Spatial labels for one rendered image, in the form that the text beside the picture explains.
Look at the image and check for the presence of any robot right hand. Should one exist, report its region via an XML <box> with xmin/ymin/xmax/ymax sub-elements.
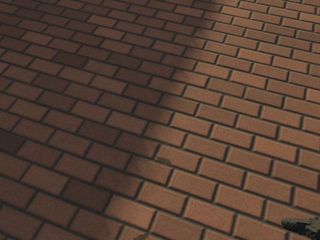
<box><xmin>281</xmin><ymin>218</ymin><xmax>320</xmax><ymax>240</ymax></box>

